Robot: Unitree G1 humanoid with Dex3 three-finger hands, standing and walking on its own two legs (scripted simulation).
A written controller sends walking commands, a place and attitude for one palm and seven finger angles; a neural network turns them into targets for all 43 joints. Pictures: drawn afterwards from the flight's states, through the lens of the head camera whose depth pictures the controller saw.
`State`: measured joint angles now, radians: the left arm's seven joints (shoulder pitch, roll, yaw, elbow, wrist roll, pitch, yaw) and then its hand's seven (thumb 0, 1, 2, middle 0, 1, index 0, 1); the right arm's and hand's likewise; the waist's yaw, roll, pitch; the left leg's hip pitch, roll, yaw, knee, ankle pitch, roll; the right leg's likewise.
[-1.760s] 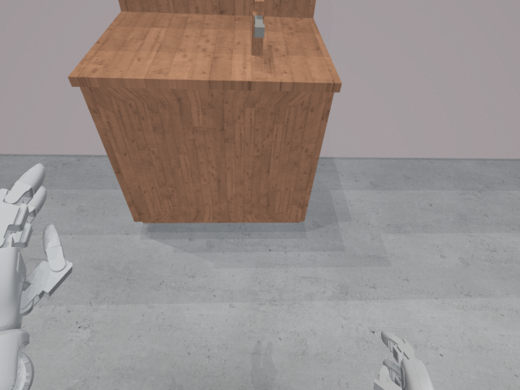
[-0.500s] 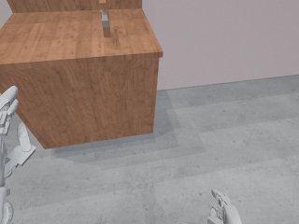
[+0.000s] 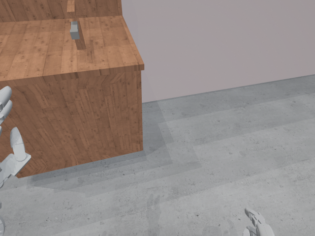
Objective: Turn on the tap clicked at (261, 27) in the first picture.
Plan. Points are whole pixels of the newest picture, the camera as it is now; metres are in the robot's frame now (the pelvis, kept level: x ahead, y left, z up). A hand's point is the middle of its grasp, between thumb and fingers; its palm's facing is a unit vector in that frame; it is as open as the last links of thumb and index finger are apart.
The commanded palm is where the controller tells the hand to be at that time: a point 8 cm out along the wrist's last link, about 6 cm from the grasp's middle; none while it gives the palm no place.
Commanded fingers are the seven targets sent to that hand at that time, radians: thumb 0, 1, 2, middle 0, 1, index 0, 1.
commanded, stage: take the last steps up to it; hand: left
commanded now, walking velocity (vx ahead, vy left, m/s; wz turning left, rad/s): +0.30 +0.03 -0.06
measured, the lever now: (74, 34) +0.76 +0.36 +0.15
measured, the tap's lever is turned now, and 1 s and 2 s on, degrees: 0 0 0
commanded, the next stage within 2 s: come to a stop and stand still in 1.24 s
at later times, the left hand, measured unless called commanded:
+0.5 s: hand (77, 116) +0.31 +0.20 +0.18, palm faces +0.38 -0.82 -0.43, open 7.4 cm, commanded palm +0.26 +0.24 +0.19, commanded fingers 0.00 0.90 0.90 -0.20 -0.30 -0.20 -0.30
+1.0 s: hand (107, 80) +0.44 +0.16 +0.18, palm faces +0.40 -0.80 -0.45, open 7.4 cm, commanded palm +0.38 +0.21 +0.19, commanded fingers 0.00 0.90 0.90 -0.20 -0.30 -0.20 -0.30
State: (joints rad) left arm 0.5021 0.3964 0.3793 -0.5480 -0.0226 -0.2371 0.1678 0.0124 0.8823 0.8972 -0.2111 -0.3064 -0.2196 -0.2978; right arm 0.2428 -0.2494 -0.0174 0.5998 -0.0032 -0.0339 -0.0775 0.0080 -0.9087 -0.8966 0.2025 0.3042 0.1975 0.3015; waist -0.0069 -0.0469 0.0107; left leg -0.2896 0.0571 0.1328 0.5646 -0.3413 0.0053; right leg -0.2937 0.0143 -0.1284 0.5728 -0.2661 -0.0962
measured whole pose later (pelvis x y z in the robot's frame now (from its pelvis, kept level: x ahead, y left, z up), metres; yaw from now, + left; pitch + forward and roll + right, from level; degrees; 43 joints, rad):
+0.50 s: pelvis +0.09 -0.04 +0.01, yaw -1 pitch +0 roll +2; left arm 0.47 0.34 0.35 -0.50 -0.01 -0.24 0.16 0.01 0.88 0.90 -0.21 -0.31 -0.22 -0.30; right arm 0.21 -0.22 0.00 0.64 0.00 -0.04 -0.06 0.01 -0.91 -0.90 0.21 0.30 0.20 0.30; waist 0.01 -0.02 0.07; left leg -0.45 0.09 0.12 0.82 -0.37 -0.01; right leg -0.20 -0.05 -0.14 0.53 -0.32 -0.04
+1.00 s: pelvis +0.22 -0.07 -0.01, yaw -2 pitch -1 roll +1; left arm 0.42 0.34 0.35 -0.46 -0.01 -0.23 0.15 0.01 0.88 0.90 -0.21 -0.31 -0.22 -0.30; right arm 0.20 -0.20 0.01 0.68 0.00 -0.06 -0.06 0.01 -0.90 -0.90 0.21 0.31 0.20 0.30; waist 0.03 0.05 0.06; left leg -0.44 0.08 0.06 1.11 -0.46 -0.02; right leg -0.31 -0.08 -0.18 0.67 -0.34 -0.04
